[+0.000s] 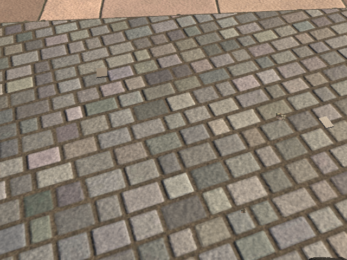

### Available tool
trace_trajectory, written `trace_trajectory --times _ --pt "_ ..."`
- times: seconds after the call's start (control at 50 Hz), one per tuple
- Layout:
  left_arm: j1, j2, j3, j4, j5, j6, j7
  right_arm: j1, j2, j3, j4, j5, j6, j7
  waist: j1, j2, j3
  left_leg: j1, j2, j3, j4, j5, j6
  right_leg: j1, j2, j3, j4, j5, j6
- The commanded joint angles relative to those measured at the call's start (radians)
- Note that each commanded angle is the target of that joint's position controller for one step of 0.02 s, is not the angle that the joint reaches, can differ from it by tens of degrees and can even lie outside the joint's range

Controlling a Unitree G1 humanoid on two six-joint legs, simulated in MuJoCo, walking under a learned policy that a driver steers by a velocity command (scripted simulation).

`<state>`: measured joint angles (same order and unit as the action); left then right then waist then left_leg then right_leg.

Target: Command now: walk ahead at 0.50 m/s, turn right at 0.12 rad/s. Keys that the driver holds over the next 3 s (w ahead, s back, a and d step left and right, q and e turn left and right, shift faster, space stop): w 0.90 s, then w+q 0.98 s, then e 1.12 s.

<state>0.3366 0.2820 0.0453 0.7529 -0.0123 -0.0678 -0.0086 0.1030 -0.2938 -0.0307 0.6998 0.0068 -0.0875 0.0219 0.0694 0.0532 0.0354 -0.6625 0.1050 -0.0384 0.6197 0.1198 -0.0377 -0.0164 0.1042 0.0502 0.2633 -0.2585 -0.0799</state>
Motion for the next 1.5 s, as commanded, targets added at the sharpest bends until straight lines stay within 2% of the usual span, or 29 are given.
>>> trace_trajectory --times 0.02,0.08,0.12,0.14,0.16,0.18,0.2,0.24,0.34,0.46,0.56,0.62,0.66,0.68,0.7,0.72,0.78,0.86,1.0,1.1,1.18,1.2,1.22,1.24,1.26,1.28,1.32,1.4,1.5 --pt "0.054 0.175 0.048 -0.013 -0.007 -0.001 0.008 -0.139 -0.077 -0.016 -0.106 0.005 -0.025 0.019 0.023 -0.104 0.055 0.011 -0.028 0.008 -0.082 -0.009 0.032 -0.014 -0.305 0.138 -0.050 0.270 -0.137" --pt "0.058 0.187 0.055 0.005 -0.007 0.015 0.015 -0.099 -0.097 -0.026 -0.106 0.002 -0.026 0.029 -0.013 -0.129 0.026 0.068 -0.055 0.022 -0.117 -0.144 0.078 0.082 -0.337 0.153 0.033 0.442 -0.106" --pt "0.030 0.187 0.051 0.003 0.001 0.025 0.017 0.089 -0.149 -0.055 -0.061 -0.001 -0.025 0.016 -0.121 -0.128 -0.106 0.353 -0.112 0.079 -0.140 -0.157 0.130 0.059 -0.272 0.101 0.266 0.750 -0.068" --pt "0.033 0.148 0.032 -0.016 0.018 0.026 0.020 0.260 -0.202 -0.070 -0.034 -0.010 -0.023 0.008 -0.191 -0.073 -0.260 0.659 0.012 -0.042 -0.083 -0.092 0.189 -0.106 -0.219 0.066 0.526 0.589 -0.034" --pt "0.179 0.047 0.003 -0.028 0.007 0.008 0.013 0.344 -0.283 -0.092 -0.009 -0.020 -0.018 0.010 -0.143 0.196 -0.411 1.037 0.253 -0.519 -0.154 -0.318 0.356 -0.507 -0.038 0.009 0.926 0.012 0.053" --pt "0.140 0.103 0.008 -0.015 -0.002 -0.009 0.008 0.368 -0.189 -0.068 -0.004 -0.001 -0.015 0.015 -0.176 0.192 -0.430 1.068 0.275 -0.721 -0.293 -0.471 0.355 -0.643 -0.028 0.124 1.029 -0.311 0.052" --pt "0.036 0.168 0.028 -0.040 -0.027 -0.016 0.002 0.295 -0.149 -0.054 -0.009 0.005 -0.011 0.009 -0.176 0.105 -0.259 0.944 0.254 -0.578 -0.313 -0.527 0.309 -0.726 -0.090 0.110 1.072 -0.254 0.046" --pt "-0.076 0.152 0.025 -0.068 -0.010 -0.022 0.003 0.180 -0.120 -0.042 -0.020 -0.009 -0.003 0.006 -0.127 -0.021 -0.075 0.665 0.178 -0.374 -0.365 -0.364 0.277 -0.701 -0.177 0.043 0.960 -0.107 0.048" --pt "-0.040 0.085 0.017 -0.051 0.007 0.010 0.011 0.148 -0.116 -0.039 0.000 -0.007 -0.025 0.007 -0.058 0.022 -0.034 0.489 0.111 -0.173 -0.471 -0.109 0.292 -0.604 -0.229 0.018 0.787 0.021 0.092" --pt "-0.252 0.042 -0.001 -0.102 0.008 -0.013 -0.005 0.220 -0.154 -0.048 0.047 0.005 -0.008 -0.012 -0.129 0.002 0.012 0.516 0.055 -0.031 -0.494 -0.069 0.242 -0.580 -0.198 -0.029 0.394 0.348 0.106" --pt "-0.369 0.060 0.003 -0.147 -0.003 -0.026 -0.031 0.294 -0.174 -0.057 0.099 0.014 0.019 -0.019 -0.155 0.007 0.040 0.671 0.129 -0.061 -0.438 -0.046 0.232 -0.608 -0.171 -0.023 0.264 0.307 0.071" --pt "-0.309 0.096 0.018 -0.138 0.000 -0.030 -0.039 0.277 -0.194 -0.065 0.108 0.017 0.035 -0.028 -0.099 0.029 -0.005 0.742 0.148 -0.061 -0.328 0.166 0.204 -0.503 -0.136 -0.047 0.227 0.192 0.027" --pt "-0.048 0.175 0.059 -0.064 0.007 -0.029 -0.025 0.258 -0.160 -0.049 0.098 0.007 0.044 -0.034 0.032 0.004 -0.189 0.623 0.062 0.011 0.000 0.287 0.150 -0.095 -0.137 -0.053 0.220 0.229 -0.038" --pt "0.088 0.277 0.082 -0.047 0.027 -0.025 -0.015 0.339 -0.072 -0.016 0.060 -0.010 0.030 -0.030 0.033 -0.170 -0.363 0.272 -0.051 0.060 0.377 -0.065 0.087 0.312 -0.392 0.311 0.249 0.193 -0.168" --pt "0.126 0.256 0.077 -0.029 0.010 -0.020 -0.019 0.383 -0.034 -0.002 0.073 -0.004 0.010 -0.024 0.023 -0.317 -0.445 0.034 -0.168 -0.037 0.581 -0.710 0.062 0.442 -0.496 0.657 0.105 0.010 -0.256" --pt "0.084 0.178 0.053 -0.033 -0.002 -0.019 -0.017 0.286 -0.137 -0.028 0.060 0.022 -0.005 -0.015 0.045 -0.226 -0.311 -0.079 -0.105 -0.090 0.660 -0.689 0.073 0.356 -0.462 0.584 0.062 -0.104 -0.209" --pt "-0.089 0.109 0.028 -0.051 0.014 -0.019 -0.018 0.165 -0.139 -0.038 0.031 0.009 -0.011 -0.014 -0.034 -0.121 -0.069 -0.031 0.012 -0.033 0.536 -0.449 0.067 -0.015 -0.356 0.294 -0.031 0.106 -0.152" --pt "-0.111 0.119 0.032 -0.025 0.011 -0.040 -0.017 0.196 -0.080 -0.028 0.039 0.001 0.023 -0.019 -0.089 -0.131 -0.040 0.044 0.040 -0.019 0.439 -0.352 0.023 -0.159 -0.319 0.156 -0.121 0.266 -0.175" --pt "-0.033 0.164 0.041 0.041 0.013 -0.035 0.003 -0.020 -0.038 -0.010 -0.014 0.010 0.012 0.000 -0.009 -0.101 0.017 0.051 0.001 0.024 0.043 -0.006 0.025 -0.109 -0.289 -0.035 -0.160 0.292 -0.118" --pt "0.011 0.174 0.049 0.090 0.003 -0.009 0.010 -0.109 -0.053 -0.014 -0.072 0.015 0.012 0.028 0.009 -0.092 0.044 -0.026 -0.026 0.013 -0.048 -0.097 0.081 0.097 -0.365 -0.077 -0.093 0.367 -0.087" --pt "-0.042 0.206 0.060 0.075 0.003 0.025 0.031 0.092 -0.125 -0.058 -0.050 0.006 0.020 0.036 -0.122 -0.118 -0.101 0.281 -0.141 0.122 -0.077 -0.231 0.156 0.118 -0.335 -0.165 0.263 0.902 -0.021" --pt "-0.031 0.187 0.050 0.059 0.012 0.027 0.042 0.250 -0.187 -0.090 -0.013 0.010 0.026 0.024 -0.188 -0.071 -0.194 0.549 -0.119 0.042 -0.084 -0.194 0.196 -0.042 -0.293 -0.190 0.505 0.799 0.016" --pt "0.065 0.080 0.011 0.010 0.035 0.004 0.030 0.330 -0.308 -0.120 -0.011 0.009 0.029 0.012 -0.149 0.158 -0.322 0.956 0.135 -0.443 -0.111 -0.296 0.374 -0.483 -0.137 -0.191 0.905 0.247 0.087" --pt "0.034 0.086 0.003 0.016 0.033 -0.034 0.013 0.343 -0.246 -0.099 -0.021 0.020 0.027 0.013 -0.163 0.160 -0.425 1.077 0.231 -0.795 -0.288 -0.408 0.449 -0.680 -0.034 0.001 1.068 -0.306 0.096" --pt "-0.054 0.157 0.023 -0.010 -0.010 -0.060 -0.005 0.314 -0.192 -0.081 -0.022 0.009 0.024 0.011 -0.182 0.104 -0.308 1.003 0.205 -0.668 -0.314 -0.439 0.390 -0.775 -0.102 0.065 1.108 -0.253 0.072" --pt "-0.115 0.153 0.018 -0.030 -0.020 -0.074 -0.007 0.259 -0.170 -0.076 -0.032 0.006 0.021 0.007 -0.163 0.027 -0.202 0.862 0.165 -0.538 -0.320 -0.383 0.356 -0.777 -0.147 0.048 1.051 -0.169 0.058" --pt "-0.133 0.153 0.029 -0.032 0.015 -0.069 0.006 0.159 -0.124 -0.060 -0.058 -0.005 0.021 0.004 -0.090 -0.031 -0.091 0.608 0.095 -0.375 -0.358 -0.183 0.320 -0.667 -0.207 0.038 0.884 -0.072 0.069" --pt "-0.126 0.109 0.025 -0.046 0.031 -0.032 0.013 0.148 -0.144 -0.068 -0.069 0.000 0.018 -0.014 -0.053 0.002 -0.065 0.443 0.043 -0.272 -0.409 -0.030 0.334 -0.590 -0.198 0.012 0.726 0.023 0.132" --pt "-0.317 0.065 0.007 -0.099 0.022 -0.039 0.005 0.221 -0.168 -0.079 -0.040 0.012 0.030 -0.037 -0.124 0.022 -0.033 0.384 -0.025 -0.211 -0.392 -0.146 0.260 -0.503 -0.131 0.002 0.357 0.334 0.156"
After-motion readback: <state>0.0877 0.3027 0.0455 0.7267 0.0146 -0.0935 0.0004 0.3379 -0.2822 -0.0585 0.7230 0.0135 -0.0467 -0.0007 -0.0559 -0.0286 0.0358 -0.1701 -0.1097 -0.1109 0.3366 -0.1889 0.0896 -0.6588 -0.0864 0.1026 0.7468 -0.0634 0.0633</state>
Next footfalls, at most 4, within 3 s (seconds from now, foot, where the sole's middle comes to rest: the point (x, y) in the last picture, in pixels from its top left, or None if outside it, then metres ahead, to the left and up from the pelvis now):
0.14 left None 0.27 0.14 -0.78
0.66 right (223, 237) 0.57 -0.10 -0.78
1.20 left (167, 170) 0.86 0.15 -0.78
1.68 right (198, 118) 1.18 0.01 -0.78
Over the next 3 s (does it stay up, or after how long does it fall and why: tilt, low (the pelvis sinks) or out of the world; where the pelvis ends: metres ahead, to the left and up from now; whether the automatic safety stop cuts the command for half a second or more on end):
stays up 1.25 0.19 0.00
